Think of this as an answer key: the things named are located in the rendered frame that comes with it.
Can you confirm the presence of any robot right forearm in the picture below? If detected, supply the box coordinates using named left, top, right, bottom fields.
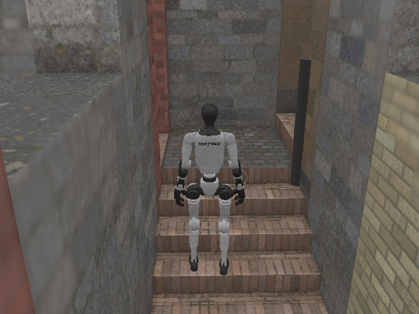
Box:
left=232, top=159, right=244, bottom=190

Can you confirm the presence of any robot right shin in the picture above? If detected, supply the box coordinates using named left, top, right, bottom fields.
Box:
left=220, top=222, right=230, bottom=266

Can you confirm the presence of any left robot thigh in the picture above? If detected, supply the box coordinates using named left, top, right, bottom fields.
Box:
left=187, top=183, right=200, bottom=231

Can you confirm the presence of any right robot hand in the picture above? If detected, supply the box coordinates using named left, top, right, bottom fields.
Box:
left=231, top=188, right=245, bottom=205

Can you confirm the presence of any right robot upper arm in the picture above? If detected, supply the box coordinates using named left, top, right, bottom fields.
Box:
left=223, top=132, right=239, bottom=169

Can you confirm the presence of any left robot hand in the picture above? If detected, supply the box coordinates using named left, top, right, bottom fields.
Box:
left=174, top=189, right=188, bottom=207

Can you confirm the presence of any left robot upper arm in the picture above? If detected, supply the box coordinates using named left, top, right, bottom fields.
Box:
left=181, top=132, right=196, bottom=169

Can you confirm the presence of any robot left forearm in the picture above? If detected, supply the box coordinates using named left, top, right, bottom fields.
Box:
left=175, top=160, right=188, bottom=191

